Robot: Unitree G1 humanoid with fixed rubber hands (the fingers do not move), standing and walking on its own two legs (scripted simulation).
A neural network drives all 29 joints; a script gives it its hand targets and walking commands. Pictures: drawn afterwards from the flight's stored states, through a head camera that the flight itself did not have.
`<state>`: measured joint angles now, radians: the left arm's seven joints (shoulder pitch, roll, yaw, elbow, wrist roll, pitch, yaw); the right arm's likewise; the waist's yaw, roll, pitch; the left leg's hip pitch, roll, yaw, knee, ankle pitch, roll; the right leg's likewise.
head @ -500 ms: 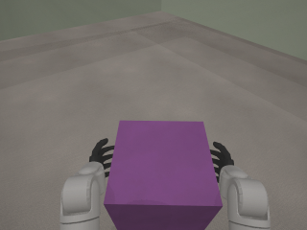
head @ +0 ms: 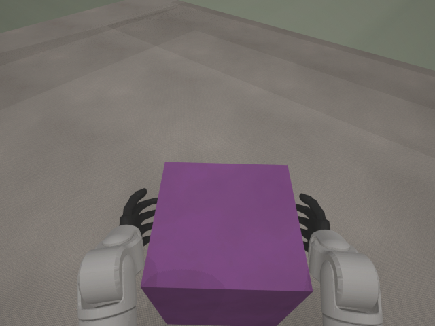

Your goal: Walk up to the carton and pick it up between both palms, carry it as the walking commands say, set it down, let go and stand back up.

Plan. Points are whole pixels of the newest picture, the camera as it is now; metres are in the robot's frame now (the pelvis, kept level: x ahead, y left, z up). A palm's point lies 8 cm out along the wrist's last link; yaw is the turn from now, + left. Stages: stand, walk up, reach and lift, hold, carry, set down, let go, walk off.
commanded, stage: carry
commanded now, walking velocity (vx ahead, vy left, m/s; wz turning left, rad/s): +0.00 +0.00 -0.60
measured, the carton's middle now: (223, 249) +0.28 +0.01 +0.02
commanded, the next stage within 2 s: none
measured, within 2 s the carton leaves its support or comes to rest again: neither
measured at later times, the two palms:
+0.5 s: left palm (182, 215) +0.31 +0.08 +0.09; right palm (372, 271) +0.21 -0.20 +0.09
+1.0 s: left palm (248, 235) +0.28 -0.03 +0.08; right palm out of the picture +0.10 -0.27 +0.09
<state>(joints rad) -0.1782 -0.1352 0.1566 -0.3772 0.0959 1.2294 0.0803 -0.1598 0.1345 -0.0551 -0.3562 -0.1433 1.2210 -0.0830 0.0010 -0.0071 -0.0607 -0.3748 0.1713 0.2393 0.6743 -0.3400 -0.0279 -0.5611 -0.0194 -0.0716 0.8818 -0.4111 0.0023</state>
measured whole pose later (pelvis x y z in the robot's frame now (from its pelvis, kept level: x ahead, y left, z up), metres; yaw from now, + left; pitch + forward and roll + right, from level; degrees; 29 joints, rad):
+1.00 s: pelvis -0.04 +0.01 +0.00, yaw -35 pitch +5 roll +1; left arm -0.20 -0.14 0.12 -0.39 0.12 1.19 0.09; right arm -0.20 0.14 -0.12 -0.35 -0.07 1.18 -0.10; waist -0.02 -0.07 -0.03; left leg -0.40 0.03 0.10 0.63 -0.30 -0.03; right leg -0.52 0.05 0.04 0.67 -0.24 -0.02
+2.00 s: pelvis -0.14 +0.05 +0.00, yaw -73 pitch +4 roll -2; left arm -0.24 -0.15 0.15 -0.32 0.10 1.19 0.10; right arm -0.21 0.14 -0.14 -0.34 -0.12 1.20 -0.09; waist 0.03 0.04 -0.07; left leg -0.38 0.25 0.25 0.75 -0.39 -0.06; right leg -0.39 0.00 -0.13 0.61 -0.29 0.02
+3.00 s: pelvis -0.17 +0.16 +0.01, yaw -104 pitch +4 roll +1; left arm -0.18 -0.14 0.09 -0.33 0.11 1.16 0.09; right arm -0.16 0.13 -0.14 -0.36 -0.08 1.20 -0.11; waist -0.04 -0.01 -0.04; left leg -0.53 0.07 0.08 0.96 -0.49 -0.07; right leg -0.45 0.01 -0.07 0.57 -0.20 -0.06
